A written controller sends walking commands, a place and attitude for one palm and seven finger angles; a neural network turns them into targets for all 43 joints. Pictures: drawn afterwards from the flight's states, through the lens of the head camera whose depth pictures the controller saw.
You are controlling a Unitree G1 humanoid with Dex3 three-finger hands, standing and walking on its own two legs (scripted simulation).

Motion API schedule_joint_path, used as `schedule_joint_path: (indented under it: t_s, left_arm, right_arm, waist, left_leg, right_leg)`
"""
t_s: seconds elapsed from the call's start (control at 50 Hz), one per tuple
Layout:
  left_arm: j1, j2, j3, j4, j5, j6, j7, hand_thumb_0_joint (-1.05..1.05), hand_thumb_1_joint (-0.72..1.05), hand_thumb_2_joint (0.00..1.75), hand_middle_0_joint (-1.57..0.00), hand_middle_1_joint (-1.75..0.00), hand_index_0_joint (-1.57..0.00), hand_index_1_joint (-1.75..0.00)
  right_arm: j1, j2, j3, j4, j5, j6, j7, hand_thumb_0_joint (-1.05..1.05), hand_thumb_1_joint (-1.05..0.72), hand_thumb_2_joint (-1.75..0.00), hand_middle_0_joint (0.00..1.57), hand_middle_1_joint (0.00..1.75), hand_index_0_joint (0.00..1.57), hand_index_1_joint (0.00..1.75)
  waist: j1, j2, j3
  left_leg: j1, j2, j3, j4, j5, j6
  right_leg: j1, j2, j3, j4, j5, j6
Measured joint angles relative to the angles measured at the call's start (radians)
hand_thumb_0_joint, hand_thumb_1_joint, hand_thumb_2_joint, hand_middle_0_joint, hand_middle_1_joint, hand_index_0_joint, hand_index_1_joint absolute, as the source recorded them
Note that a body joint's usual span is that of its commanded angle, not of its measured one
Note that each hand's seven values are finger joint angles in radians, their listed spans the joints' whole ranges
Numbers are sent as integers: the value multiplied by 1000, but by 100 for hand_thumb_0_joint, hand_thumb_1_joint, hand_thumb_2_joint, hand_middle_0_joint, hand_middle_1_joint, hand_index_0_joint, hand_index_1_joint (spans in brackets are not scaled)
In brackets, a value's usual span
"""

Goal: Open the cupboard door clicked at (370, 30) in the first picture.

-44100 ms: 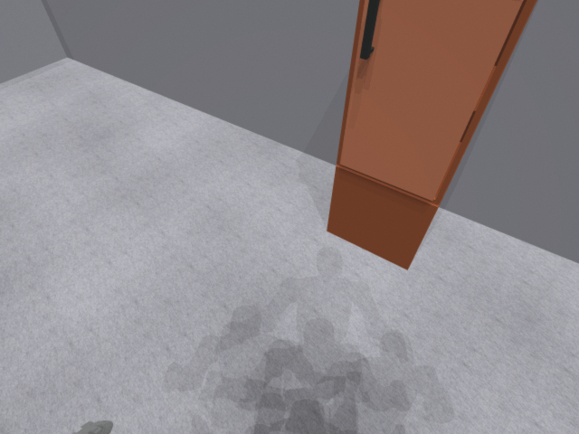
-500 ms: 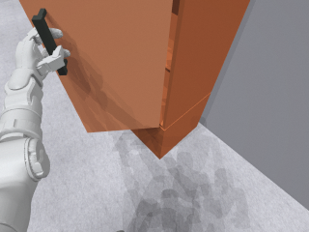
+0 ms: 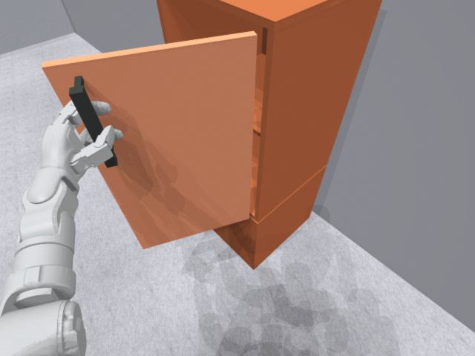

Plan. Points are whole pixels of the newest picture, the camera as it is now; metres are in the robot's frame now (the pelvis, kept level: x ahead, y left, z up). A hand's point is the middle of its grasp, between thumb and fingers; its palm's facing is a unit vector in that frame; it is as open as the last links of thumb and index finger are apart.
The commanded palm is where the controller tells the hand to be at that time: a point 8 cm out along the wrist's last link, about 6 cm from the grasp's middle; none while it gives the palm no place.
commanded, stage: pull the door open along its arc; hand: left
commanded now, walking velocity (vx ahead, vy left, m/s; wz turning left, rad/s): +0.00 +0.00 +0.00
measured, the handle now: (96, 124) +0.47 +0.24 +0.16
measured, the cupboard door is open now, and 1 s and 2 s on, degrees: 65 100 99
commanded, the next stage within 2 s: open thumb and fingers to let go in 0.58 s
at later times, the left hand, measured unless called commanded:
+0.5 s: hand (172, 206) +0.29 +0.09 +0.16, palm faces +0.41 -0.91 +0.05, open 6.5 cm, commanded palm +0.22 +0.14 +0.15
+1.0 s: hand (181, 208) +0.29 +0.08 +0.16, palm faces +0.46 -0.89 +0.01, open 8.5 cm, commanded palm +0.25 +0.11 +0.15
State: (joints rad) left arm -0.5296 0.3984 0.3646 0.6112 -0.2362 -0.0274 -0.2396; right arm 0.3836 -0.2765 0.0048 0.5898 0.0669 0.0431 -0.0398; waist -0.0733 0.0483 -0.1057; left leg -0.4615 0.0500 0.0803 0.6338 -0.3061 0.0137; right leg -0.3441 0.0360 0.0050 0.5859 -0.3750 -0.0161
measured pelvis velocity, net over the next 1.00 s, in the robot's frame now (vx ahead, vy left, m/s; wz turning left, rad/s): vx -0.01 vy -0.05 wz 0.09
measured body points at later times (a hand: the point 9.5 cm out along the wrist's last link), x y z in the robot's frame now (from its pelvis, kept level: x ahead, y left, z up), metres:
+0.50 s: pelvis +0.01 -0.04 +0.01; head -0.04 -0.07 +0.46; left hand +0.26 +0.13 +0.16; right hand +0.23 -0.22 -0.06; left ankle +0.00 +0.11 -0.73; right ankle -0.05 -0.11 -0.73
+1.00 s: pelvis -0.01 -0.05 +0.01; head -0.04 -0.09 +0.46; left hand +0.26 +0.12 +0.16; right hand +0.20 -0.25 -0.09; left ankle +0.00 +0.11 -0.73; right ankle -0.05 -0.11 -0.73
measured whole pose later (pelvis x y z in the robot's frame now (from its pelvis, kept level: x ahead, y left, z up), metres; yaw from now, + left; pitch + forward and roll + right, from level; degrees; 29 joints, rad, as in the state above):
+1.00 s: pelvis -0.01 -0.05 +0.01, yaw +5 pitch -4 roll +1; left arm -0.06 -0.07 -0.09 -0.13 -0.06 0.28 0.48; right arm 0.14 -0.20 0.01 0.68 -0.02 0.07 -0.04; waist 0.03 0.07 -0.02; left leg -0.18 0.04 -0.02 0.48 -0.22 -0.03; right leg -0.06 0.04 -0.09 0.48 -0.36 -0.08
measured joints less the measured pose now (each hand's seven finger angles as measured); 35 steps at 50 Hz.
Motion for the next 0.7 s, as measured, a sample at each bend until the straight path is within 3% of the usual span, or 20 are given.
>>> schedule_joint_path:
  t_s: [0.06, 0.2, 0.32, 0.4, 0.48, 0.7]
  left_arm:
    - [120, -64, -36, -177, -20, 54, 39, 0, 72, 76, -34, -133, -29, -131]
    - [371, -296, -183, -595, 14, 197, 375, 1, 69, 74, -33, -132, -32, -126]
    - [500, -388, -315, -787, 61, 331, 551, 2, 66, 73, -32, -127, -34, -127]
    - [533, -422, -375, -846, 100, 395, 628, 3, 66, 73, -32, -123, -33, -128]
    - [551, -448, -413, -874, 138, 418, 676, 2, 65, 73, -32, -121, -32, -128]
    - [563, -502, -474, -894, 222, 382, 765, 1, 68, 77, -28, -121, -25, -128]
  right_arm:
    - [-39, 8, -1, -15, 3, -13, 4, 1, -90, -90, 20, 30, 20, 30]
    - [-184, 51, 14, -12, -22, -34, 27, 2, -90, -90, 20, 30, 20, 30]
    - [-279, 96, 46, -25, -51, 27, 27, 2, -90, -90, 20, 30, 20, 30]
    - [-303, 107, 55, -33, -64, 70, 30, 1, -90, -90, 20, 30, 20, 30]
    - [-300, 105, 53, -21, -75, 98, 34, 1, -90, -90, 20, 30, 20, 30]
    - [-234, 61, 13, 48, -90, 84, 35, 2, -90, -90, 20, 30, 20, 30]
  waist:
    - [22, 4, -3]
    - [67, 6, 2]
    - [80, 2, 7]
    - [86, 1, 9]
    - [91, 2, 12]
    - [92, 14, 54]
  left_leg:
    - [38, -3, 5, -15, 2, -1]
    - [136, -12, 7, -63, 16, -11]
    - [228, -8, -11, -117, 37, -28]
    - [259, -4, -27, -138, 47, -40]
    - [270, 0, -42, -146, 54, -47]
    - [258, -9, -84, -127, 58, -48]
  right_leg:
    - [34, -3, 4, -9, 0, 0]
    - [122, -10, 5, -35, 2, -5]
    - [220, -2, -12, -90, 16, -22]
    - [256, 5, -27, -112, 21, -34]
    - [272, 11, -41, -120, 21, -45]
    - [270, 9, -79, -91, -2, -62]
